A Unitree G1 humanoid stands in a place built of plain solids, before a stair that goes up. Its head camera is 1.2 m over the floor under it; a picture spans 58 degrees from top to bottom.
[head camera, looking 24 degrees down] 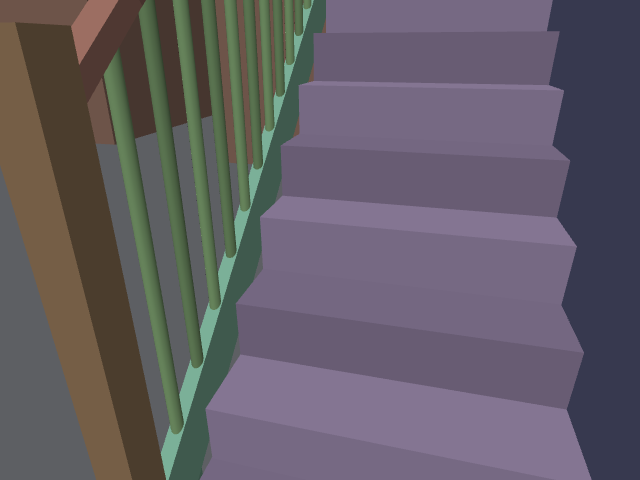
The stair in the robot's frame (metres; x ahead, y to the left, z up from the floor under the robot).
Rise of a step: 0.18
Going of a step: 0.22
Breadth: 0.90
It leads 14 degrees to the right of straight ahead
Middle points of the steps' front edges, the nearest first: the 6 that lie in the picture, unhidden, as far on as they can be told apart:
0.73 -0.14 0.36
0.94 -0.19 0.54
1.16 -0.25 0.72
1.37 -0.30 0.90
1.58 -0.36 1.07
1.80 -0.41 1.25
